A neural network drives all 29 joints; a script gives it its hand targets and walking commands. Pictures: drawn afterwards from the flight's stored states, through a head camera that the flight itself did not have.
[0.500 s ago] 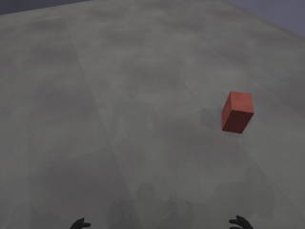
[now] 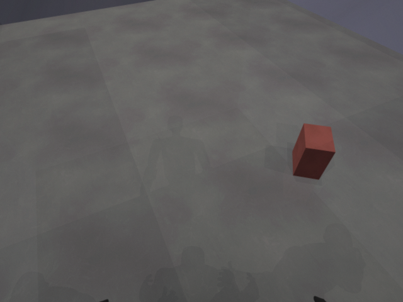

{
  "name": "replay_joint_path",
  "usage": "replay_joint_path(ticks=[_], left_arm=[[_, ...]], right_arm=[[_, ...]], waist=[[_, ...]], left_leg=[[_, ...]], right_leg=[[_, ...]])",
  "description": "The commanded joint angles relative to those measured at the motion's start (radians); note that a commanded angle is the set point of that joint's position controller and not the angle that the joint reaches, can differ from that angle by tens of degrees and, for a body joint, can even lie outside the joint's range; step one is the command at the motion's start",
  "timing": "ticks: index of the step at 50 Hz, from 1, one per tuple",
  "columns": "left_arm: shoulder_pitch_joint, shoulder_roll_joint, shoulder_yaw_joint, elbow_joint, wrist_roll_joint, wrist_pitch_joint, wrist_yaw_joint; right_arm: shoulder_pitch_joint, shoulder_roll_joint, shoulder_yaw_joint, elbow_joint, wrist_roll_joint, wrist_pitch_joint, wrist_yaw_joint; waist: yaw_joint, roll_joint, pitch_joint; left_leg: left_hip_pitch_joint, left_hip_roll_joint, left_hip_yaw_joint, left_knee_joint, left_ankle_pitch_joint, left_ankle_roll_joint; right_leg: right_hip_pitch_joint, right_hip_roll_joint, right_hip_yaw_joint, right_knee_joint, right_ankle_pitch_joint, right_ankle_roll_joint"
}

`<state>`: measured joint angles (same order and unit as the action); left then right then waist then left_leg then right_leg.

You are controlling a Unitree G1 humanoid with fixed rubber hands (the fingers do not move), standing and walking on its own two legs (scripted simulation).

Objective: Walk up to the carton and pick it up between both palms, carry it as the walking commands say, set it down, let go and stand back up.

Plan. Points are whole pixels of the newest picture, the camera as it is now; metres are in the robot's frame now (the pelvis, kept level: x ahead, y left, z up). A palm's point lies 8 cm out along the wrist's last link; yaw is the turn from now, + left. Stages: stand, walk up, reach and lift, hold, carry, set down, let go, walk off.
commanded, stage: stand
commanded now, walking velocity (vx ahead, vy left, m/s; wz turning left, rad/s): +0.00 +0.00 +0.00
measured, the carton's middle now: (311, 151) +1.05 -0.61 -0.63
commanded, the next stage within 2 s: walk up in 0.18 s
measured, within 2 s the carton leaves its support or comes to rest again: neither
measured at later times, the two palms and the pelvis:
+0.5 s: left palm out of the picture +0.08 +0.24 -0.12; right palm out of the picture +0.08 -0.25 -0.11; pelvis +0.00 -0.01 +0.01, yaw -1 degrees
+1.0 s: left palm (184, 285) +0.19 +0.06 -0.09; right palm out of the picture +0.19 -0.44 -0.13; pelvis +0.16 -0.19 +0.02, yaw -14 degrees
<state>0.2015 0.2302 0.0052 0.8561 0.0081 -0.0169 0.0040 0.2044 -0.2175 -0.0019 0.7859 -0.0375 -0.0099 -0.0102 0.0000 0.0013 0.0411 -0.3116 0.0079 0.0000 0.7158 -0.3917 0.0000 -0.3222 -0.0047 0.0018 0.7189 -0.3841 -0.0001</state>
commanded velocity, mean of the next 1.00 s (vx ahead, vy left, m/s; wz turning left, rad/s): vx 0.33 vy -0.08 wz -0.30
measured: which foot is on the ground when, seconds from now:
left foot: down 0.00-0.78, up 0.80-1.00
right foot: down 0.00-0.42, up 0.44-0.76, down 0.78-1.00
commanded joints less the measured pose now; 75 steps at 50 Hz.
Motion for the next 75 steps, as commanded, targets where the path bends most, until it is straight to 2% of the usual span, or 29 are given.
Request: replay_joint_path(ticks=[1,18,19,20,21,23,25,28,33,36,37,38,39,40,41,42,44,45,48,52,59,61,63,64,65,66,68,71,75], left_arm=[[-0.050,0.276,0.085,-0.046,0.006,-0.044,0.011],[-0.055,0.278,0.079,0.015,0.003,-0.042,0.013],[0.068,0.177,0.068,0.024,0.011,0.006,-0.002],[-0.127,0.160,0.052,-0.079,0.013,0.039,-0.056],[-0.254,0.151,0.057,-0.148,0.027,0.051,-0.076],[-0.246,0.156,0.057,-0.125,0.043,0.056,-0.092],[-0.148,0.155,0.057,-0.093,0.033,0.052,-0.102],[-0.111,0.138,0.051,-0.088,0.013,0.053,-0.119],[-0.027,0.118,0.026,-0.065,-0.015,0.031,-0.099],[0.110,0.128,0.027,0.005,0.003,-0.011,-0.066],[0.229,0.145,0.040,0.059,0.012,-0.027,-0.050],[0.409,0.226,0.067,0.110,0.020,-0.043,-0.038],[0.488,0.346,0.093,0.126,0.036,-0.059,-0.022],[0.448,0.367,0.083,0.116,0.020,-0.059,-0.014],[0.325,0.320,0.074,0.078,0.008,-0.048,-0.010],[0.231,0.259,0.063,0.050,0.002,-0.045,-0.007],[0.190,0.190,0.052,0.054,0.001,-0.059,-0.003],[0.214,0.166,0.050,0.066,-0.002,-0.061,-0.004],[0.308,0.127,0.048,0.099,0.001,-0.063,-0.002],[0.357,0.141,0.052,0.099,0.003,-0.062,0.007],[0.369,0.179,0.063,0.116,-0.001,-0.058,0.017],[0.325,0.186,0.066,0.114,-0.006,-0.055,0.018],[0.251,0.191,0.073,0.097,-0.018,-0.057,0.018],[0.233,0.162,0.068,0.082,-0.023,-0.066,0.018],[0.222,0.089,0.052,0.038,-0.021,-0.075,0.015],[0.190,0.088,0.051,0.001,-0.009,-0.075,0.016],[0.122,0.105,0.049,0.027,0.005,-0.057,0.002],[0.120,0.064,0.043,0.044,0.014,-0.026,-0.027],[0.037,0.059,0.037,0.021,0.017,-0.007,-0.049]], right_arm=[[-0.054,-0.276,-0.100,-0.027,0.018,-0.050,-0.012],[-0.055,-0.276,-0.093,0.037,0.021,-0.050,-0.014],[0.093,-0.182,-0.057,0.051,-0.007,-0.015,0.003],[0.124,-0.299,-0.095,0.027,-0.004,0.013,-0.024],[0.182,-0.356,-0.111,0.047,0.004,0.019,-0.046],[0.197,-0.334,-0.113,0.046,0.027,0.015,-0.058],[0.172,-0.304,-0.110,0.065,0.031,-0.007,-0.054],[0.096,-0.280,-0.102,0.050,0.023,-0.023,-0.040],[0.009,-0.276,-0.089,0.047,0.009,-0.020,0.005],[0.029,-0.280,-0.095,0.070,0.009,-0.016,0.024],[0.053,-0.263,-0.097,0.077,0.004,-0.017,0.027],[0.049,-0.224,-0.095,0.057,-0.002,-0.025,0.026],[0.022,-0.116,-0.066,0.002,-0.009,-0.045,0.033],[-0.009,-0.075,-0.051,-0.036,-0.020,-0.048,0.040],[-0.044,-0.079,-0.053,-0.034,-0.028,-0.042,0.041],[-0.079,-0.093,-0.056,-0.017,-0.029,-0.038,0.042],[-0.074,-0.108,-0.058,0.002,-0.006,-0.035,0.051],[-0.049,-0.100,-0.058,0.012,-0.004,-0.030,0.052],[-0.123,-0.089,-0.050,0.011,-0.009,-0.030,0.054],[-0.240,-0.070,-0.044,-0.015,-0.001,-0.028,0.066],[-0.290,-0.059,-0.041,-0.012,0.014,-0.039,0.057],[-0.237,-0.061,-0.040,0.010,0.016,-0.048,0.048],[0.001,-0.097,-0.056,0.092,0.018,-0.066,0.030],[0.198,-0.176,-0.085,0.149,0.008,-0.075,0.015],[0.355,-0.289,-0.120,0.192,-0.008,-0.079,0.005],[0.413,-0.329,-0.123,0.208,0.000,-0.068,0.009],[0.277,-0.218,-0.089,0.177,0.014,-0.065,0.010],[0.112,-0.124,-0.068,0.109,0.004,-0.075,0.001],[0.179,-0.145,-0.069,0.114,0.004,-0.090,0.005]], waist=[[0.006,0.037,-0.103],[0.006,0.042,-0.091],[-0.018,0.058,-0.098],[-0.106,0.192,-0.019],[-0.144,0.275,0.033],[-0.116,0.109,0.080],[-0.076,0.095,0.040],[-0.036,0.200,0.056],[0.019,0.336,0.101],[0.049,0.230,-0.036],[0.094,0.106,-0.139],[0.178,-0.111,-0.201],[0.171,-0.484,-0.179],[0.120,-0.473,-0.142],[0.095,-0.302,-0.045],[0.062,-0.162,0.054],[0.042,-0.139,0.013],[0.032,-0.164,-0.043],[0.063,-0.148,-0.066],[0.091,-0.145,-0.006],[0.116,-0.193,-0.014],[0.085,-0.200,-0.049],[-0.023,-0.148,-0.190],[-0.106,-0.041,-0.300],[-0.142,0.228,-0.396],[-0.150,0.272,-0.378],[-0.110,-0.058,-0.146],[-0.023,0.055,0.015],[-0.026,0.158,0.064]], left_leg=[[0.039,0.087,-0.114,-0.141,0.299,0.075],[0.048,0.091,-0.122,-0.166,0.311,0.072],[-0.018,0.165,-0.300,-0.267,-0.361,0.107],[0.293,0.351,-0.463,-0.513,-0.589,0.125],[0.396,0.535,-0.603,-0.616,-0.551,0.151],[0.337,0.547,-0.496,-0.576,-0.378,0.121],[0.305,0.482,-0.348,-0.555,-0.238,0.084],[0.198,0.375,-0.116,-0.568,-0.165,0.037],[0.116,0.283,0.091,-0.576,-0.211,0.017],[0.223,0.252,0.177,-0.284,-0.089,0.043],[0.211,0.202,0.227,0.008,0.094,0.036],[-0.024,0.181,0.162,0.335,0.087,0.011],[-0.362,0.020,0.089,0.592,-0.299,-0.033],[-0.491,0.000,-0.009,0.721,-0.335,-0.022],[-0.469,0.082,-0.083,0.698,-0.174,-0.031],[-0.412,0.125,-0.076,0.644,-0.053,-0.025],[-0.328,0.145,-0.025,0.501,0.047,-0.039],[-0.304,0.122,0.001,0.455,0.052,-0.039],[-0.338,0.092,0.027,0.324,0.095,-0.049],[-0.400,0.078,0.045,0.146,0.144,-0.070],[-0.346,0.031,0.103,-0.083,0.182,-0.058],[-0.219,0.007,0.125,-0.195,0.193,-0.042],[0.159,-0.008,0.139,-0.357,0.303,-0.011],[0.468,0.130,-0.008,-0.359,0.327,0.053],[0.764,0.368,-0.311,-0.324,0.467,0.138],[0.824,0.445,-0.488,-0.347,0.555,0.180],[0.496,0.446,-0.444,-0.400,0.294,0.162],[0.201,0.341,-0.228,-0.498,0.209,0.118],[0.215,0.310,-0.110,-0.519,0.403,0.114]], right_leg=[[0.046,-0.091,0.085,-0.124,0.284,-0.083],[0.052,-0.096,0.095,-0.145,0.297,-0.081],[0.028,-0.092,0.097,-0.107,-0.325,-0.068],[-0.449,0.016,0.061,0.098,-0.309,-0.054],[-0.645,-0.054,0.057,0.349,-0.110,-0.001],[-0.617,-0.109,0.119,0.417,0.007,0.018],[-0.515,-0.123,0.085,0.456,0.067,0.029],[-0.396,-0.108,0.036,0.424,0.134,0.052],[-0.151,-0.099,-0.050,0.080,0.098,0.044],[-0.009,-0.017,-0.187,-0.141,-0.006,0.038],[0.135,0.044,-0.206,-0.201,-0.034,0.030],[0.379,-0.042,0.027,-0.242,-0.043,-0.014],[0.510,-0.288,0.592,-0.406,-0.039,-0.083],[0.480,-0.352,0.880,-0.586,-0.178,-0.129],[0.291,-0.335,0.859,-0.629,-0.304,-0.162],[0.128,-0.267,0.684,-0.599,-0.303,-0.112],[0.178,-0.206,0.407,-0.479,0.125,-0.105],[0.224,-0.192,0.357,-0.441,0.250,-0.106],[0.322,-0.204,0.360,-0.429,0.425,-0.139],[0.374,-0.239,0.366,-0.464,0.442,-0.173],[0.487,-0.254,0.323,-0.401,0.753,-0.153],[0.468,-0.238,0.287,-0.328,0.903,-0.127],[0.358,-0.167,0.202,-0.080,1.020,-0.067],[0.138,-0.109,0.169,0.169,0.799,-0.029],[-0.210,0.038,0.080,0.414,0.108,0.003],[-0.410,0.045,0.088,0.573,-0.227,-0.013],[-0.404,-0.053,0.115,0.593,-0.055,-0.015],[-0.299,-0.110,0.084,0.466,0.048,0.000],[-0.329,-0.092,0.017,0.362,0.111,0.031]])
